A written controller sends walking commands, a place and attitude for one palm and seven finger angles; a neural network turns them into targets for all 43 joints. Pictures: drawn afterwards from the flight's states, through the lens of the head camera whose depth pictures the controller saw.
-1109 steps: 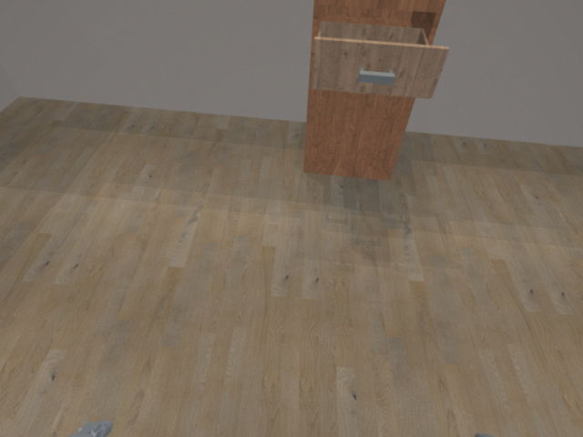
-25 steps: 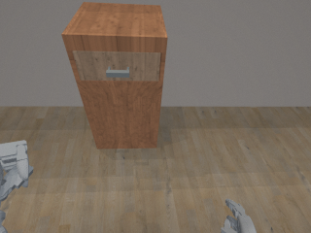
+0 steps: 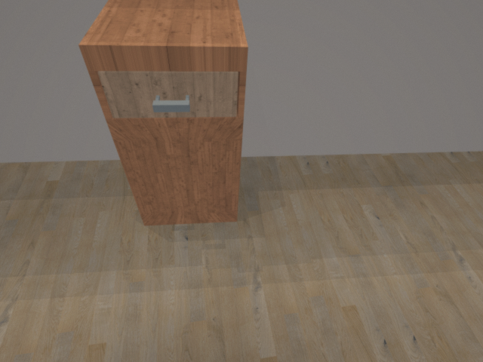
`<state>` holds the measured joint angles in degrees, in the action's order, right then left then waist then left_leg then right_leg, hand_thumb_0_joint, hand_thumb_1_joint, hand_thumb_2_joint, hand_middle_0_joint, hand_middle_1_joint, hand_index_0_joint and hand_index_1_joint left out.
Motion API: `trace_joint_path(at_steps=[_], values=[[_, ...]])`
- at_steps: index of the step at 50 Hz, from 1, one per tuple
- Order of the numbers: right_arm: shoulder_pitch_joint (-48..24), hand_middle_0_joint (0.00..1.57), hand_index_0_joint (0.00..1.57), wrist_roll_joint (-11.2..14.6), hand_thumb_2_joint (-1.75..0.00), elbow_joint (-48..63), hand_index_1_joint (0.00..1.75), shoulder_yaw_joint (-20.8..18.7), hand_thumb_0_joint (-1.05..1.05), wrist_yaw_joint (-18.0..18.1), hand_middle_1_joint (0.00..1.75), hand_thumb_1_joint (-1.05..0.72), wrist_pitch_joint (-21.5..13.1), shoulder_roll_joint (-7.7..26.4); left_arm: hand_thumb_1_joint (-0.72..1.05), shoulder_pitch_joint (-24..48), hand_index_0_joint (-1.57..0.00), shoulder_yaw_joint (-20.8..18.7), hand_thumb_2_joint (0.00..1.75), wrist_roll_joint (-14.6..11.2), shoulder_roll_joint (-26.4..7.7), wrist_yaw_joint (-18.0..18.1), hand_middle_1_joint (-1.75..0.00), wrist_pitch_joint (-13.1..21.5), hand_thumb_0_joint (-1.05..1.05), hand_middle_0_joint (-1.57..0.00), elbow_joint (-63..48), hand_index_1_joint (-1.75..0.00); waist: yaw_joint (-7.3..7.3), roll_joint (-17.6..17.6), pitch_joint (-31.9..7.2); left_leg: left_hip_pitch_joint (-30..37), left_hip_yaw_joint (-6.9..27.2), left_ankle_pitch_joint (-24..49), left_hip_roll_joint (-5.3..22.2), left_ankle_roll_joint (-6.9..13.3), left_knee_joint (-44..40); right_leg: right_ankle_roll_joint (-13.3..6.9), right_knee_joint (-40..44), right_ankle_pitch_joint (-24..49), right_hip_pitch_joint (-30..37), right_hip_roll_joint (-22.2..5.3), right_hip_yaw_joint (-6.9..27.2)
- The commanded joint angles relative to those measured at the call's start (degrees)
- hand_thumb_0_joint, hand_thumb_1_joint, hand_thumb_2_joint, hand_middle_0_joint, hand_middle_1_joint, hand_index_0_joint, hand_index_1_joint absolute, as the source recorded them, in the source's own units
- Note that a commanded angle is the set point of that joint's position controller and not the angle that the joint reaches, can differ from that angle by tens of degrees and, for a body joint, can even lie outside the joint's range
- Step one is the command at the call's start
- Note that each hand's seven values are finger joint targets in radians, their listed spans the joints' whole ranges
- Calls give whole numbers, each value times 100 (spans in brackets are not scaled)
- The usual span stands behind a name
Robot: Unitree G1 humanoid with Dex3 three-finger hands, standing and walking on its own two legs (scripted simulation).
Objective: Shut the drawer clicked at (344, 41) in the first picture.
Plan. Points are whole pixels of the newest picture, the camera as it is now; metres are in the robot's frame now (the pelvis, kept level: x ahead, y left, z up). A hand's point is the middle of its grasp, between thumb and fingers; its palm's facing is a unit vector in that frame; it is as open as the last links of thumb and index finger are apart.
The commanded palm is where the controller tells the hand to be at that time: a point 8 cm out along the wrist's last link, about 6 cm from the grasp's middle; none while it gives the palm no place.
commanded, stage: let the arm hang, fingers relaxed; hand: left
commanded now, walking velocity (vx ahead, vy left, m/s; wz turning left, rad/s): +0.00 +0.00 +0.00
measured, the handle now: (172, 102) +0.83 +0.24 -0.04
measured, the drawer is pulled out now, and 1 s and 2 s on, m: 0.00 0.00 0.00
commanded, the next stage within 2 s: look to check the result in 0.82 s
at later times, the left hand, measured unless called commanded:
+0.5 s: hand out of the picture -0.03 +0.16 -0.17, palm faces +0.04 -0.98 -0.21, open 7.0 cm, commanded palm none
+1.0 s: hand out of the picture +0.00 +0.14 -0.17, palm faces +0.06 -0.98 -0.20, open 7.4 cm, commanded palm none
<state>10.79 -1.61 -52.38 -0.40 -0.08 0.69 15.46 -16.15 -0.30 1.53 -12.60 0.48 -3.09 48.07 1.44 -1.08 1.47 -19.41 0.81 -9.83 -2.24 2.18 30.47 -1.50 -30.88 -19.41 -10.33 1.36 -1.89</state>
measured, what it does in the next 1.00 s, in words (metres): stands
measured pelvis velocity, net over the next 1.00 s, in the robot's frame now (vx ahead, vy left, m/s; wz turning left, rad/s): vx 0.02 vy -0.03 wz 0.00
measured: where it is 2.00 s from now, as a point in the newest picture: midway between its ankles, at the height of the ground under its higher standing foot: outside the picture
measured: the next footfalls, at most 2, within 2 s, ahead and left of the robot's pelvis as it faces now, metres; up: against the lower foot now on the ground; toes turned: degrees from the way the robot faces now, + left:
none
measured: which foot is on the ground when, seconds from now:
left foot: down 0.00-1.00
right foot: down 0.00-1.00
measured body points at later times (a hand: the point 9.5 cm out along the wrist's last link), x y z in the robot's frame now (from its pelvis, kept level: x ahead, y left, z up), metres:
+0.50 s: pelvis +0.00 -0.02 +0.01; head +0.01 -0.02 +0.46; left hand -0.03 +0.21 -0.15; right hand -0.01 -0.22 -0.16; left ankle +0.07 +0.09 -0.73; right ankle -0.03 -0.10 -0.73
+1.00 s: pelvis +0.02 -0.03 +0.01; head +0.03 -0.03 +0.46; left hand +0.00 +0.19 -0.15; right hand +0.01 -0.24 -0.16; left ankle +0.07 +0.09 -0.73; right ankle -0.03 -0.11 -0.73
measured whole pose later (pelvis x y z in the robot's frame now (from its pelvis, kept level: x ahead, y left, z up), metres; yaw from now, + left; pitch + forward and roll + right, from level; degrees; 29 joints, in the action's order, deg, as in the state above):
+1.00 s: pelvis +0.02 -0.03 +0.01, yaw +0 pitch -2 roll +0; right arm 16.1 -1.1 -65.0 -0.9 2.4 0.6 7.1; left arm -18.2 -1.0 0.2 -7.3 2.8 0.6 65.0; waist 0.2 0.4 2.9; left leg -14.3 1.6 -9.5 -0.5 0.0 25.6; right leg -3.5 -23.5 -17.6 -4.2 3.3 -2.1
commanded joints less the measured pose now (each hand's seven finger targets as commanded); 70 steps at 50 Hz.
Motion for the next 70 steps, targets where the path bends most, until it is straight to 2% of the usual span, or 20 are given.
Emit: trace_joint_path(at_steps=[1, 2, 4, 5, 6, 7, 12, 14, 16, 18, 22, 29, 32, 39, 42, 45, 50, 55, 63, 70], values=[[-1, 20, 20, 49, -90, -32, 30, -123, 0, 108, 30, -90, -75, 566, 90, -132, -80, -192, 90, -55, -1001, 33, -95, 326, 0, -80, 330, -95, -152, 838, -2, 548, 974, -307, 646, 78, -1008, -287, 1123, -79, -328, -566, 737], [90, 20, 20, 30, -90, -133, 30, -136, 0, 135, 30, -90, -79, 456, 90, -241, -76, -246, 90, -36, -780, 46, -91, 334, 0, -76, 520, -91, -155, 881, -112, 590, 978, -342, 671, 92, -1052, -298, 1166, 2, -198, -583, 696], [244, 20, 20, 42, -90, -331, 30, -129, 0, 165, 30, -90, -66, 368, 90, -392, -68, -215, 90, -64, -700, 51, -82, 342, 0, -68, 856, -82, -168, 1004, -180, 679, 931, -325, 665, 92, -1066, -313, 1226, 121, -107, -598, 670], [321, 20, 20, 57, -90, -421, 30, -124, 0, 172, 30, -90, -64, 332, 90, -431, -64, -180, 90, -80, -681, 52, -78, 355, 0, -64, 982, -78, -159, 876, -187, 747, 885, -229, 661, 81, -1020, -315, 1283, 188, -109, -617, 669], [421, 20, 20, 69, -90, -491, 30, -142, 0, 182, 30, -90, -52, 372, 90, -422, -60, -161, 90, -80, -692, 65, -73, 370, 0, -60, 1073, -73, -127, 514, -136, 826, 865, -72, 679, 80, -937, -312, 1337, 237, -145, -607, 636], [501, 20, 20, 81, -90, -598, 30, -138, 0, 187, 30, -90, -55, 335, 90, -408, -56, -132, 90, -93, -641, 72, -69, 373, 0, -56, 1188, -69, -108, 412, -105, 889, 833, 55, 690, 83, -924, -316, 1370, 297, -178, -645, 631], [749, 20, 20, 92, -90, -929, 30, -110, 0, 213, 30, -90, -24, 146, 90, -566, -36, -65, 90, -113, -494, 121, -47, 358, 0, -36, 1533, -47, -89, 256, 218, 921, 748, 221, 697, 76, -920, -299, 1410, 263, -332, -635, 544], [790, 20, 20, 97, -90, -1004, 30, -109, 0, 217, 30, -90, -6, 66, 90, -645, -28, -46, 90, -122, -421, 139, -39, 347, 0, -28, 1632, -39, -105, 62, 364, 903, 704, 75, 686, 68, -944, -294, 1467, 74, -440, -640, 525], [855, 20, 20, 96, -90, -1051, 30, -110, 0, 215, 30, -90, 13, 16, 90, -690, -20, -36, 90, -117, -393, 160, -30, 348, 0, -20, 1662, -30, -98, 34, 441, 877, 656, 52, 658, 61, -897, -299, 1508, -34, -494, -642, 563], [891, 20, 20, 84, -90, -1109, 30, -107, 0, 208, 30, -90, 26, -91, 90, -711, -20, -43, 90, -120, -324, 170, -30, 344, 0, -20, 1679, -30, -95, -119, 545, 855, 587, -16, 623, 40, -859, -300, 1565, -199, -598, -672, 574], [974, 20, 20, 69, -90, -1184, 30, -104, 0, 209, 30, -90, 28, -256, 90, -740, -20, -51, 90, -118, -197, 197, -30, 355, 0, -20, 1677, -30, -69, -39, 587, 859, 528, 45, 595, 23, -775, -311, 1561, -264, -693, -684, 612], [1030, 20, 20, 65, -90, -1228, 30, -92, 0, 234, 30, -90, -24, -425, 90, -740, -20, -94, 90, -120, -57, 214, -30, 361, 0, -20, 1626, -30, -112, 163, 629, 673, 559, 265, 608, 29, -838, -275, 1392, 111, -485, -631, 554], [1034, 20, 20, 63, -90, -1216, 30, -98, 0, 244, 30, -90, -43, -460, 90, -745, -20, -108, 90, -119, -26, 222, -30, 376, 0, -20, 1612, -30, -123, 199, 509, 685, 537, 415, 611, 31, -790, -264, 1370, 317, -347, -648, 548], [1014, 20, 20, 77, -90, -1187, 30, -114, 0, 290, 30, -90, -89, -426, 90, -719, -20, -137, 90, -127, 18, 234, -30, 395, 0, -20, 1588, -30, -130, 265, 317, 829, 506, 857, 663, 41, -709, -217, 1272, 1049, -84, -656, 518], [1014, 20, 20, 81, -90, -1175, 30, -119, 0, 292, 30, -90, -81, -413, 90, -711, -20, -135, 90, -120, 5, 241, -30, 400, 0, -20, 1592, -30, -119, 141, 347, 855, 453, 906, 676, 34, -677, -189, 1287, 1256, -70, -666, 512], [983, 20, 20, 84, -90, -1168, 30, -129, 0, 291, 30, -90, -68, -374, 90, -702, -20, -138, 90, -125, -11, 244, -30, 403, 0, -20, 1581, -30, -113, 46, 364, 880, 437, 781, 664, 26, -676, -172, 1350, 1194, -89, -676, 538], [916, 20, 20, 84, -90, -1159, 30, -129, 0, 290, 30, -90, -58, -316, 90, -672, -20, -138, 90, -125, -63, 242, -30, 404, 0, -20, 1577, -30, -103, 175, 404, 914, 423, 765, 678, 20, -682, -161, 1378, 1190, -101, -675, 565], [849, 20, 20, 84, -90, -1161, 30, -128, 0, 288, 30, -90, -65, -250, 90, -663, -20, -127, 90, -125, -92, 232, -30, 403, 0, -20, 1593, -30, -109, 139, 359, 1017, 440, 789, 711, 32, -736, -168, 1390, 1150, -96, -660, 571], [777, 20, 20, 87, -90, -1157, 30, -124, 0, 288, 30, -90, -72, -198, 90, -626, -20, -136, 90, -122, -158, 241, -30, 418, 0, -20, 1594, -30, -110, 60, 303, 1062, 391, 916, 709, 25, -721, -112, 1385, 1511, 19, -675, 588], [713, 20, 20, 86, -90, -1161, 30, -122, 0, 284, 30, -90, -75, -147, 90, -561, -20, -143, 90, -125, -198, 231, -30, 415, 0, -20, 1581, -30, -116, 89, 369, 1052, 408, 853, 719, 15, -787, -119, 1433, 1348, -4, -658, 603]])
